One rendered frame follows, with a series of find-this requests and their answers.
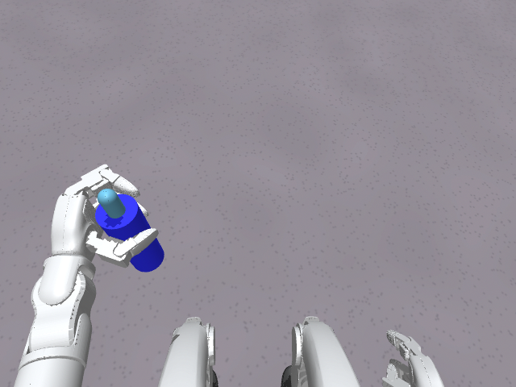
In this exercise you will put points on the right robot hand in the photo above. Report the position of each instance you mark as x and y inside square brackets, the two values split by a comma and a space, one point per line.
[421, 371]

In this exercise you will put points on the bottle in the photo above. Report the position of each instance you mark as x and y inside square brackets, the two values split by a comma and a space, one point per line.
[120, 217]

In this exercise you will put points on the left robot arm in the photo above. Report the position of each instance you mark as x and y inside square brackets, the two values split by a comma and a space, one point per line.
[57, 347]

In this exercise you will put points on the left robot hand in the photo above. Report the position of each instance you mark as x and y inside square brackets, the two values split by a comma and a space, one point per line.
[74, 226]

